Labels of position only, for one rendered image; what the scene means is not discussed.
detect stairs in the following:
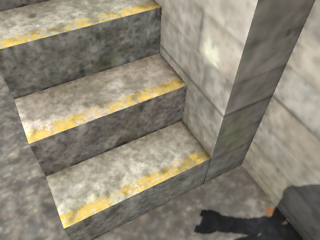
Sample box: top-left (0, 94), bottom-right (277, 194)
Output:
top-left (0, 0), bottom-right (212, 240)

